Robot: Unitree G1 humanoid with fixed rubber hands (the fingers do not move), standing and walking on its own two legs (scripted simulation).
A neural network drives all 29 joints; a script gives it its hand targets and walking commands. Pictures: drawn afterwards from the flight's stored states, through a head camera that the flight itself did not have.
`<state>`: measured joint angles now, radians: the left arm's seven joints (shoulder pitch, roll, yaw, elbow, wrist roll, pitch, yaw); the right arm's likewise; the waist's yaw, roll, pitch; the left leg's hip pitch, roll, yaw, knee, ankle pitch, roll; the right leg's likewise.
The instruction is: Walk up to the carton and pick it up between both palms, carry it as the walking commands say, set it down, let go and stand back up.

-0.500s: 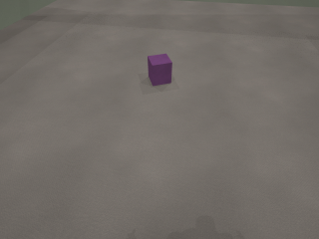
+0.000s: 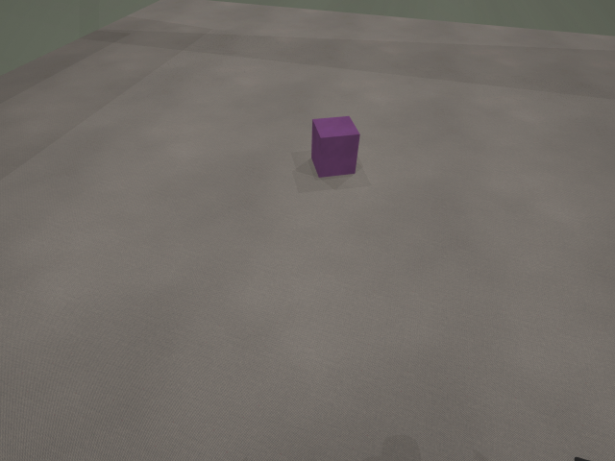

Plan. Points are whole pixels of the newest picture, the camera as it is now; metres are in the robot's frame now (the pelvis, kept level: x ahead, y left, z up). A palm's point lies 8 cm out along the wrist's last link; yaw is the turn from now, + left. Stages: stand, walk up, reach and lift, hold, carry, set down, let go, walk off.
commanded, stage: walk up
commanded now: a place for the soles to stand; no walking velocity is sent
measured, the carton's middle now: (334, 146) +1.85 -0.10 -0.65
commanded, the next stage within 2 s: none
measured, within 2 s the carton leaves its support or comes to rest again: neither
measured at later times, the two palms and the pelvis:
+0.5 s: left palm (137, 296) +0.42 +0.32 -0.07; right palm (563, 446) +0.21 -0.33 -0.09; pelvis +0.22 +0.02 -0.01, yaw -3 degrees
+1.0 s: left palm (122, 266) +0.52 +0.40 -0.11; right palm (456, 219) +0.62 -0.28 -0.05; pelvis +0.47 +0.05 -0.02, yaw -1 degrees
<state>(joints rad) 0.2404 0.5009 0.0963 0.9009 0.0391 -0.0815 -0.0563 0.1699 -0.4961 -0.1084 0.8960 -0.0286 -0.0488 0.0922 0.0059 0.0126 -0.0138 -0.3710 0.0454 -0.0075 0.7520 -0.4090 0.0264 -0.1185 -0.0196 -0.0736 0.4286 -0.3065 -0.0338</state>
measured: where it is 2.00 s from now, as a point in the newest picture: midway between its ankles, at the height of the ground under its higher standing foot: (309, 296)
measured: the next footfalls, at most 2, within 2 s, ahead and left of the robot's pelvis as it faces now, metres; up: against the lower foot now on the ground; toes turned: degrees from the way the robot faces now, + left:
left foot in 0.08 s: +0.14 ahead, +0.15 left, +0.00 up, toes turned +4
right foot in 0.50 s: +0.39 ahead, -0.10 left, +0.00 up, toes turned -8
